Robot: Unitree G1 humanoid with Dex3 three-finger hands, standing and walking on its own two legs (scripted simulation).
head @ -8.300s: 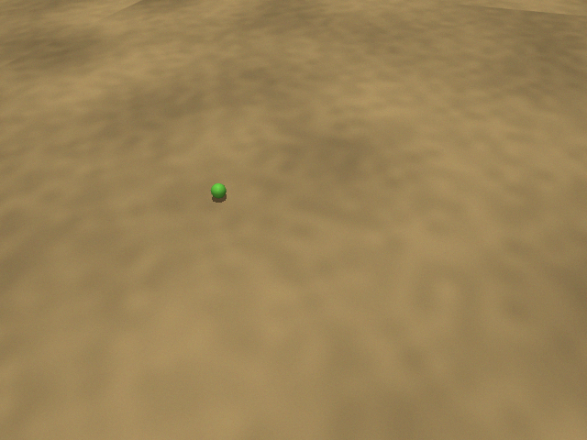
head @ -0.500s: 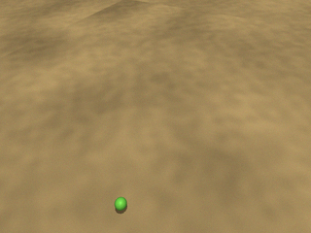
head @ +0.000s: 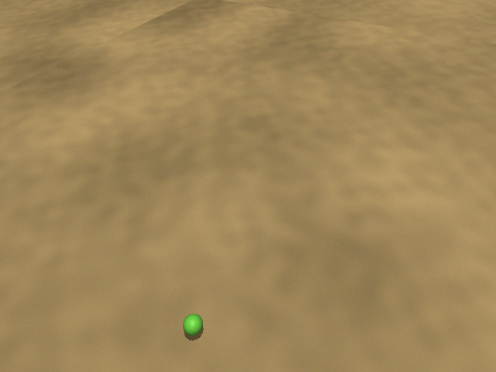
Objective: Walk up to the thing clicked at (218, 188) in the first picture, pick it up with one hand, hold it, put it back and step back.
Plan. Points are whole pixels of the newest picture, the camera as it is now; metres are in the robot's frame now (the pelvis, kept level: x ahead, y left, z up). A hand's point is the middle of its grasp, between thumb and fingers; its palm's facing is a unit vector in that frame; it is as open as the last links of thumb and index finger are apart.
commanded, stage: stand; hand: left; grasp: from above
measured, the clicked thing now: (193, 324) +0.45 +0.26 -0.74
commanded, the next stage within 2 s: rise first in 0.24 s
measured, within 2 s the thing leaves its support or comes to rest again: neither
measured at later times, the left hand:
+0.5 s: hand out of the picture +0.12 +0.25 -0.16, palm faces +0.04 -0.94 -0.33, open 8.1 cm
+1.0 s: hand out of the picture +0.13 +0.26 -0.21, palm faces -0.11 -0.89 -0.43, open 13.9 cm
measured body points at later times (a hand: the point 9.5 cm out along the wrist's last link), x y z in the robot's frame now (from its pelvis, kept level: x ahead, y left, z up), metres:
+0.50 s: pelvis -0.01 +0.00 -0.01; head +0.04 +0.00 +0.44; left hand +0.12 +0.30 -0.14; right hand +0.08 -0.28 -0.14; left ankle -0.02 +0.14 -0.75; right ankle -0.01 -0.14 -0.75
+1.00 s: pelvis -0.01 +0.01 -0.07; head +0.07 +0.02 +0.37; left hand +0.13 +0.31 -0.18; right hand +0.14 -0.25 -0.17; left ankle -0.02 +0.14 -0.75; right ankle -0.01 -0.14 -0.75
